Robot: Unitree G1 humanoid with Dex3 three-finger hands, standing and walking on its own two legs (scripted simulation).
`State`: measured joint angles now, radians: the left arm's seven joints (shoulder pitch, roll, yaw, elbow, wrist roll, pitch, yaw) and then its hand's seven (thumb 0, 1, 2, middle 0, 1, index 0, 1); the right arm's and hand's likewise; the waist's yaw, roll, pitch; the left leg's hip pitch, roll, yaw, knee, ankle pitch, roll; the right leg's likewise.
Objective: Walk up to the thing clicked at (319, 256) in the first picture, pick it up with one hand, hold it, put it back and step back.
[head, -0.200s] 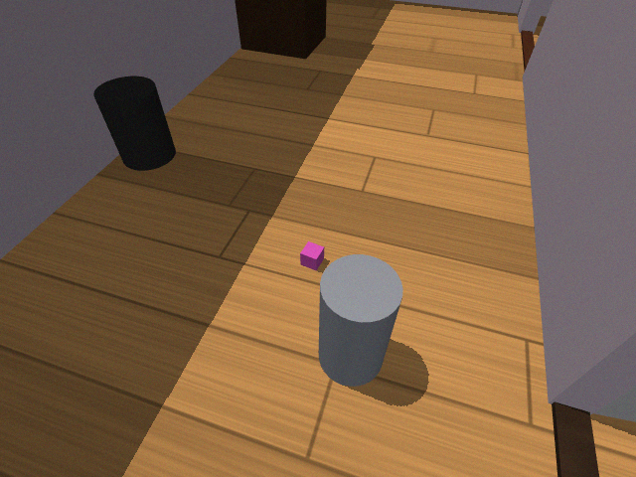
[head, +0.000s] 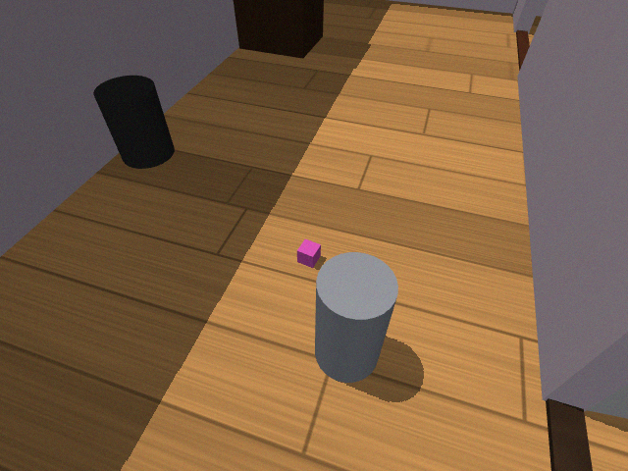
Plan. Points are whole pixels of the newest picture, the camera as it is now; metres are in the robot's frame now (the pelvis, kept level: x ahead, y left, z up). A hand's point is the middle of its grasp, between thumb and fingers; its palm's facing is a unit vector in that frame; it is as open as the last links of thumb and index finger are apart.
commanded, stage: stand
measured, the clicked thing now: (309, 253) +1.08 +0.01 -0.75
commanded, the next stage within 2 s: walk up in 0.92 s
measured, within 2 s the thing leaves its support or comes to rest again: neither
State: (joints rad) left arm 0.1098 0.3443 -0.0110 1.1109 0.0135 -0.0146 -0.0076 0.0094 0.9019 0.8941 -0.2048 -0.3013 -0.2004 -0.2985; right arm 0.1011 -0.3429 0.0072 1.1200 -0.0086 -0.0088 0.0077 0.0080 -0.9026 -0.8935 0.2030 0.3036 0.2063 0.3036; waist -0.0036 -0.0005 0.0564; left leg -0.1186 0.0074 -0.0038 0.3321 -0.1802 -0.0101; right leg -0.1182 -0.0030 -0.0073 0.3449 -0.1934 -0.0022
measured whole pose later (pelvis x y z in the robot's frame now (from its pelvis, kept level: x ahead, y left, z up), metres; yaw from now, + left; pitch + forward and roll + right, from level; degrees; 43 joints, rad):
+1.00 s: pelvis +0.00 -0.01 +0.00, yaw +4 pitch -1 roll +1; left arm 0.06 0.37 0.04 1.03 0.01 0.02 -0.02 0.01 0.90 0.89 -0.21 -0.30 -0.20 -0.30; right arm 0.17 -0.34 -0.02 1.03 -0.01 0.00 0.01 0.01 -0.90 -0.89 0.20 0.30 0.21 0.30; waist -0.02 -0.03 0.08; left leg -0.17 -0.02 -0.07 0.39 -0.19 -0.01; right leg -0.17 -0.02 -0.06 0.45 -0.26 -0.01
